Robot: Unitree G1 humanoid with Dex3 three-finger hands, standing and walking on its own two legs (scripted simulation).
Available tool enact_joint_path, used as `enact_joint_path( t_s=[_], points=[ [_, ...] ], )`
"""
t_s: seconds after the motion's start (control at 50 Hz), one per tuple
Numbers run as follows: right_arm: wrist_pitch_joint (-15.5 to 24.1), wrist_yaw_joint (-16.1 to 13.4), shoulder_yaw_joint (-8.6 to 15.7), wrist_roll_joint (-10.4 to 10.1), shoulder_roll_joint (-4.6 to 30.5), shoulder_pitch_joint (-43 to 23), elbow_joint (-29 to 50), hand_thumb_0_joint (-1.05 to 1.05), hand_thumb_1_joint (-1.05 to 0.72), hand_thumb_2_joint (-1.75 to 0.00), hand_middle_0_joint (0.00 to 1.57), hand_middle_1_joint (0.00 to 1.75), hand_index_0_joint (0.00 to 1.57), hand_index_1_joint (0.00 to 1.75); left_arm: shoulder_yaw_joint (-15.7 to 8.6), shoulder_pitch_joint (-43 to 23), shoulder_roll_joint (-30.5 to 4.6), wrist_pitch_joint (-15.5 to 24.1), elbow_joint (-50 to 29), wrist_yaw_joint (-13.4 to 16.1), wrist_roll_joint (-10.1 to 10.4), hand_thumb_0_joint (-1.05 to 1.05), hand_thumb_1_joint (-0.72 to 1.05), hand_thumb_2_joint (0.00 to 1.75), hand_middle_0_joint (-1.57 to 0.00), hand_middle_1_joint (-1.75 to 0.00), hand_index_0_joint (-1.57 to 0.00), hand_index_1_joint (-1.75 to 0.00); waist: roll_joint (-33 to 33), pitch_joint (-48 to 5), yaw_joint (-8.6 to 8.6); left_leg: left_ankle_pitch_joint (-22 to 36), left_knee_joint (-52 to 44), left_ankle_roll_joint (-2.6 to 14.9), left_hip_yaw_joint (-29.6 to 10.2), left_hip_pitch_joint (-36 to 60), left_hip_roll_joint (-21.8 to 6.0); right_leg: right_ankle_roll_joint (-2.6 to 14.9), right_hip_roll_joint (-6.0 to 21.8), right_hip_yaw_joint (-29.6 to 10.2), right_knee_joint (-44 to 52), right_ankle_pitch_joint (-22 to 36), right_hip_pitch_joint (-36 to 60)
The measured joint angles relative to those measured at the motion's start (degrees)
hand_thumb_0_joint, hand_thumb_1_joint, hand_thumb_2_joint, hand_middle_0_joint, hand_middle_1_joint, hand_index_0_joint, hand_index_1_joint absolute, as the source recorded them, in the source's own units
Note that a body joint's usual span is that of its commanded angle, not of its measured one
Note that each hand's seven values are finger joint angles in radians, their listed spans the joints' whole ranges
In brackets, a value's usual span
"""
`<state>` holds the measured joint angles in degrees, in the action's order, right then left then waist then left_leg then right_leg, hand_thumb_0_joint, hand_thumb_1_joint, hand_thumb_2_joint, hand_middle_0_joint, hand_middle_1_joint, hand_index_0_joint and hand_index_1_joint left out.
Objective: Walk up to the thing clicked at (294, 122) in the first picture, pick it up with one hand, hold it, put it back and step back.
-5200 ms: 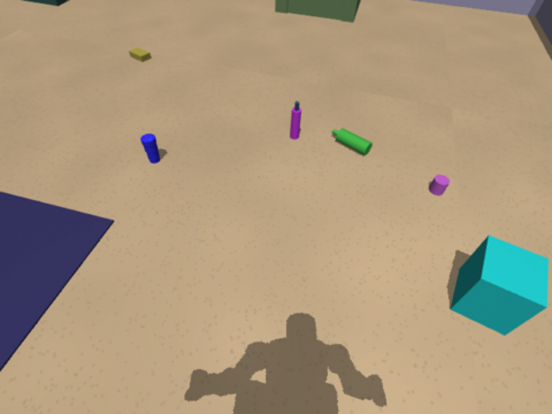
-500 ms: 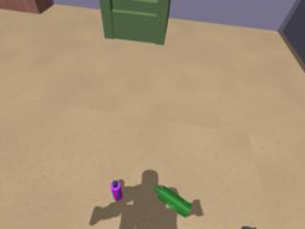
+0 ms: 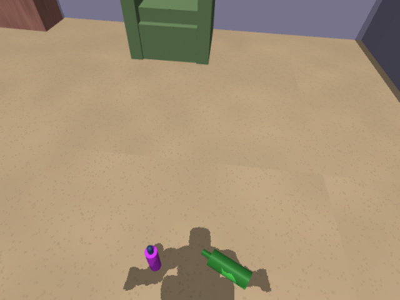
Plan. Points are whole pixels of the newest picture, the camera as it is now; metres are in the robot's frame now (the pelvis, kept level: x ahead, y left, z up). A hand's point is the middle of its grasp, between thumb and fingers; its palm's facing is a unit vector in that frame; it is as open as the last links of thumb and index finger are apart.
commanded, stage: walk up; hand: left
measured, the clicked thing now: (152, 257) +0.41 +0.20 -0.66
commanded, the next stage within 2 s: stand in 0.50 s
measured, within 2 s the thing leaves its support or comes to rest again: neither
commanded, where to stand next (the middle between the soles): +0.07 -0.01 m, yaw +0 degrees
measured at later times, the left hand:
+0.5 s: hand out of the picture +0.08 +0.25 -0.16, palm faces -0.01 -0.95 -0.33, open 7.3 cm
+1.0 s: hand out of the picture +0.10 +0.25 -0.16, palm faces -0.02 -0.94 -0.34, open 7.3 cm
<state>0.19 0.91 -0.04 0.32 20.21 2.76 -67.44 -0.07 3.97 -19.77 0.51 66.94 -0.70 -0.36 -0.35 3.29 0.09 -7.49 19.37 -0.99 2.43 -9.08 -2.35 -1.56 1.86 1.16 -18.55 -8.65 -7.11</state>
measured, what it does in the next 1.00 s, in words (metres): stands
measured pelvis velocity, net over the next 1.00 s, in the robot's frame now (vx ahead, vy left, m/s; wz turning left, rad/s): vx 0.02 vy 0.00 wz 0.01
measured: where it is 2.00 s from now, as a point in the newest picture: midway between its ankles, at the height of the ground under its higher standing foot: outside the picture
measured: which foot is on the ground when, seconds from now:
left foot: down 0.00-1.00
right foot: down 0.00-1.00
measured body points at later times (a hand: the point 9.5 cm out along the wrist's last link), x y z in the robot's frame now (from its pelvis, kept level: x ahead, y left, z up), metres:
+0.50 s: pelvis +0.01 +0.00 +0.00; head +0.01 +0.00 +0.45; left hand +0.08 +0.30 -0.13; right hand +0.09 -0.30 -0.13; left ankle +0.04 +0.13 -0.75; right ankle +0.02 -0.14 -0.75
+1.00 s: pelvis +0.02 +0.00 +0.00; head +0.02 +0.00 +0.45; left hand +0.10 +0.30 -0.13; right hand +0.10 -0.31 -0.13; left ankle +0.04 +0.13 -0.75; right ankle +0.02 -0.14 -0.75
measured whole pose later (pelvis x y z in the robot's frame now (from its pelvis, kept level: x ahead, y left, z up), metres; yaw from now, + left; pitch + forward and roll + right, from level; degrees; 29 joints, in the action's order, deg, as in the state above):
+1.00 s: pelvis +0.02 +0.00 +0.00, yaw +0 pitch -3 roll +0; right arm 0.3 0.5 0.2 0.8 19.9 4.7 -66.2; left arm 0.2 5.9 -20.1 0.4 65.1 -0.3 -0.6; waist 0.0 2.5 0.4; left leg -8.7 18.4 -1.4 2.1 -7.0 -2.2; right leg -1.3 2.0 1.5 -18.7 -10.6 -5.5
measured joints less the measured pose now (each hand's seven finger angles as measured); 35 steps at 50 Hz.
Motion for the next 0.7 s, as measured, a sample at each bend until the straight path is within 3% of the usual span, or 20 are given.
enact_joint_path(
  t_s=[0.22, 0.7],
  points=[
    [0.03, -0.13, 0.04, 0.25, -0.27, 2.69, -0.53, 0.00, -0.91, -0.90, 0.21, 0.30, 0.20, 0.30, -0.41, 0.44, 0.33, -0.38, -0.12, -0.05, -0.03, 0.00, 0.91, 0.90, -0.20, -0.30, -0.20, -0.30, 0.37, -0.04, 0.78, -0.19, -0.08, 0.02, -0.08, 0.01, 0.09, -0.02, 0.08, 0.09, 0.06, -0.22, 0.05],
    [0.00, -0.11, 0.38, 0.65, -0.54, 1.60, 1.36, 0.00, -0.91, -0.90, 0.21, 0.30, 0.20, 0.30, 0.10, 2.16, -0.03, -0.09, -1.16, 0.26, -0.48, 0.00, 0.91, 0.90, -0.20, -0.30, -0.20, -0.30, 0.38, -0.85, 0.25, -0.76, -0.24, -0.23, -0.39, 0.38, 0.17, 0.11, 0.17, 0.39, -0.45, -1.31, 0.24]
  ],
)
